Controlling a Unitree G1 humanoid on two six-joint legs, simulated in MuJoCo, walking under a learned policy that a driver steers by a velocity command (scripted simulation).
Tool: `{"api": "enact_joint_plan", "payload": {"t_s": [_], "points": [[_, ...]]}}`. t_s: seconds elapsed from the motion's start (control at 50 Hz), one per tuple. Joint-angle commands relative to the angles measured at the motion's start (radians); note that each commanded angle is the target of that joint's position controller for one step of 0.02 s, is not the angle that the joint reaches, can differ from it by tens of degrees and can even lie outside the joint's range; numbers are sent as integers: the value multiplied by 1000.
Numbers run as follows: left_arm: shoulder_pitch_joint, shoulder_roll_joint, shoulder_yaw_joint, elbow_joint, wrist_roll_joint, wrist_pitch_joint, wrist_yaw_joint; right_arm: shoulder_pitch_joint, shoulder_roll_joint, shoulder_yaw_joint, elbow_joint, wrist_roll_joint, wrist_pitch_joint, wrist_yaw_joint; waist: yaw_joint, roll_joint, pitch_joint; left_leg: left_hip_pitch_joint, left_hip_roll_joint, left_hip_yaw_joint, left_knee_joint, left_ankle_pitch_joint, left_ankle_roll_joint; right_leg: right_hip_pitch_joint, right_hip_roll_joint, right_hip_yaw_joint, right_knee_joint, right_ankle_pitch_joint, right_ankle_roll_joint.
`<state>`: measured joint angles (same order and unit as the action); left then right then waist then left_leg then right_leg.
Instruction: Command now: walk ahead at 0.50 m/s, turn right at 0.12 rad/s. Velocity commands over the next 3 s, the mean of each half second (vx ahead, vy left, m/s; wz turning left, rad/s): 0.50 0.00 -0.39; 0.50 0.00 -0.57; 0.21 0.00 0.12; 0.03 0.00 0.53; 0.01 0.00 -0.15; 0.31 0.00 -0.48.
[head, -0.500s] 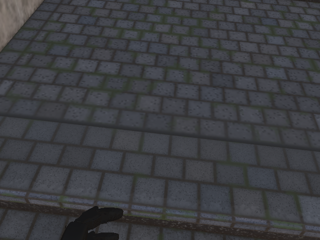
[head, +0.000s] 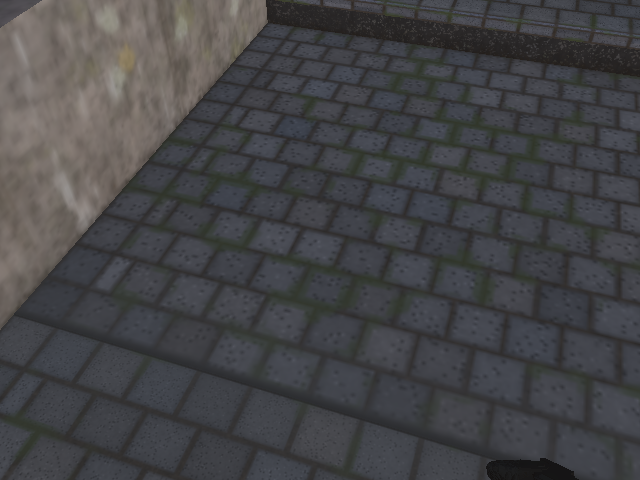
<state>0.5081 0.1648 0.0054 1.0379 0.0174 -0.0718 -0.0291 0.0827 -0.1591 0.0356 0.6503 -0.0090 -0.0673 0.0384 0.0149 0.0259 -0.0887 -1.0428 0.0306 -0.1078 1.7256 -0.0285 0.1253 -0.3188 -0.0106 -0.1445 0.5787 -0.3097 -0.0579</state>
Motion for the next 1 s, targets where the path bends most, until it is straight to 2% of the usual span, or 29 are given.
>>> {"api": "enact_joint_plan", "payload": {"t_s": [0.02, 0.14, 0.18, 0.22, 0.24, 0.26, 0.28, 0.3, 0.32, 0.34, 0.36, 0.38, 0.42, 0.46, 0.5, 0.52, 0.54, 0.58, 0.6, 0.62, 0.64, 0.66, 0.68, 0.74, 0.8, 0.86, 0.9, 0.94, 1.0], "points": [[-121, 46, -15, -103, -4, -35, 6, 93, 20, 27, 4, -22, 4, -9, -81, -58, 91, 24, 71, 133, -98, 124, -91, -148, -157, 261, -308, 88, -176], [86, 61, 0, -88, -3, 15, 64, -232, 21, 28, -50, 1, -29, 4, 91, -125, 101, -39, 107, 143, -470, 40, -141, 235, -250, 403, -328, 157, -182], [228, 38, 4, -62, -24, 54, 80, -373, 45, 36, -87, 7, -54, 21, 154, -92, 148, -73, 32, 251, -639, -279, -164, 428, -201, 397, -355, 311, -189], [177, 77, 11, -82, -17, 82, 88, -314, 29, 24, -90, 27, -70, 26, 72, -219, 110, 283, -69, 269, -993, -454, -162, 417, -173, 387, -271, 674, -136], [156, 128, 20, -72, -16, 92, 87, -195, -43, -12, -84, 42, -65, 16, -13, -289, 29, 439, -77, 201, -1091, -465, -132, 471, -184, 373, -153, 971, -104], [85, 163, 28, -91, -22, 93, 86, -43, -119, -42, -46, 52, -68, 9, -95, -255, -82, 653, -45, 147, -1289, -260, -93, 480, -143, 317, 46, 1115, -53], [-38, 189, 38, -171, -19, 75, 79, 178, -225, -88, 48, 69, -52, -13, -168, -244, -156, 980, 17, 94, -1481, 10, -102, 307, -99, 321, 211, 888, -29], [-142, 127, 34, -239, 15, 43, 59, 338, -290, -115, 118, 58, -16, -43, -189, -63, -200, 1465, 190, 2, -1326, 442, -124, -177, -42, 292, 464, 279, -23], [-164, -54, 5, -258, 29, -19, 38, 413, -285, -105, 152, -4, 14, -61, -152, 214, -156, 1710, 369, -155, -1057, 1377, -96, -680, 85, 300, 839, -357, -8], [-120, 9, 28, -265, -28, -53, 21, 502, -215, -91, 146, -52, 45, -71, -199, 259, -274, 1669, 493, -182, -1085, 1499, 59, -767, 90, 343, 1169, -310, 20], [-191, 34, 36, -311, -65, -44, 16, 455, -179, -92, 139, -63, 60, -69, -183, 270, -247, 1616, 478, -178, -1183, 1112, 117, -872, 54, 298, 1377, -290, 27], [-323, -32, 12, -381, -106, -8, 20, 359, -126, -90, 153, -48, 64, -66, -150, 353, -89, 1508, 475, -202, -1348, 565, 127, -1066, 8, 199, 1581, -334, 44], [-455, -131, -36, -470, -90, 51, 25, 263, 9, -54, 222, -25, 45, -59, -63, 181, 192, 1209, 398, -43, -1465, 281, 29, -1183, -28, 229, 1790, -375, 36], [-471, -169, -80, -573, -70, 46, -3, 152, 55, -31, 263, -6, 39, -51, 85, 96, 324, 830, 262, 210, -1553, 212, -107, -1036, -63, 199, 1453, -283, -28], [-338, -62, -68, -575, -26, 33, -15, -34, -111, -58, 210, -39, 46, -76, 215, 64, 185, 407, 77, 438, -1675, 448, -73, -332, -14, 39, 931, -30, -18], [-232, 25, -28, -527, -3, 20, -16, -29, -250, -92, 174, -36, 6, -76, 244, 149, 52, 384, 129, 387, -1629, 985, -5, -6, 65, -37, 933, 3, 7], [-144, 97, 11, -498, 9, 22, -4, -12, -382, -128, 159, -13, -12, -74, 278, 182, -67, 561, 197, 342, -1548, 1388, 19, 73, 101, -57, 905, -114, 11], [-5, 223, 70, -444, 1, 53, 10, 14, -450, -153, 151, 37, -10, -74, 332, 131, -188, 957, 241, 270, -1159, 1572, 18, 96, 124, 8, 503, -30, -49], [-8, 301, 99, -434, 0, 74, 9, 69, -374, -143, 133, 63, -17, -76, 310, -6, -150, 843, 190, 201, -772, 1070, -12, 226, 122, 245, 218, 23, -115], [-168, 392, 95, -462, -6, 77, 16, 220, -169, -86, 87, -5, -40, -32, 64, -554, -206, 550, -121, 154, -193, -312, -93, 301, -148, 850, 6, 266, -330], [-195, 264, 50, -505, 5, 59, 14, 235, -206, -107, 89, -9, -82, 15, 80, -373, -329, 448, -110, -101, 97, -319, -47, 275, -210, 1095, -176, -7, -363], [-111, 222, 42, -440, -19, 39, -3, 118, -198, -104, 16, 13, -80, 21, 96, -224, -171, 318, -119, -52, 217, -339, -21, 189, -214, 1056, -244, -167, -307], [-131, 202, 38, -399, -43, 28, -18, 42, -76, -56, -52, -1, -80, 3, 54, -109, 54, 171, -96, -19, 235, -355, -27, 68, -166, 913, -207, -115, -255], [-242, 109, 30, -392, -30, 11, -24, 128, -72, -29, -94, 1, -61, -26, -77, -14, 120, 177, -29, 14, 34, -327, -41, -45, -33, 564, -147, 129, -188], [-261, 125, 32, -397, -31, -15, -4, 73, -147, -47, -114, -13, -49, -49, -83, -5, 84, 251, 27, 58, -349, -209, -76, -30, -22, 513, -261, 263, -182], [-149, 159, 41, -351, -43, -6, 34, -83, -101, -30, -161, -27, -59, -59, -12, -30, 52, 316, 1, 119, -699, -80, -122, 32, -15, 459, -293, 398, -172], [-116, 174, 48, -342, -40, 10, 48, -167, -73, -25, -177, 4, -60, -45, 23, -102, 45, 433, -50, 134, -972, -21, -153, 17, 7, 444, -297, 312, -157], [-103, 217, 64, -351, -47, 15, 47, -200, -115, -48, -175, 30, -59, -36, 46, -158, 38, 529, -73, 120, -1105, 27, -177, 40, -34, 506, -308, 245, -159], [-116, 230, 80, -358, -61, 25, 51, -162, -169, -87, -150, 36, -60, -31, 35, -160, 42, 594, -61, 58, -1232, 22, -158, 167, -99, 594, -221, 247, -135]]}}
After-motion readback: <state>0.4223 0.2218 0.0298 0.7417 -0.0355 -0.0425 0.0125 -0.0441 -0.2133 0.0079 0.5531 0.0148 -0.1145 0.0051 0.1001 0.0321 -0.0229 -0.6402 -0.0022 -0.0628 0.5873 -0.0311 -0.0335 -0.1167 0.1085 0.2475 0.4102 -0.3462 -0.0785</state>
